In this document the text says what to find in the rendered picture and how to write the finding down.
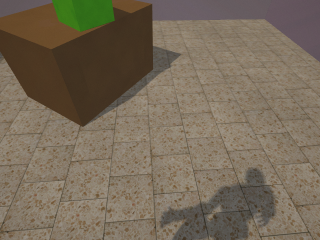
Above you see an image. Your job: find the pedestal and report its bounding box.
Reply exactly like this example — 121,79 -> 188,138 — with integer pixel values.
0,0 -> 153,127

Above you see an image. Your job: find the carton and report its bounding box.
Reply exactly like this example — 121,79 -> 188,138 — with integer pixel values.
52,0 -> 115,32

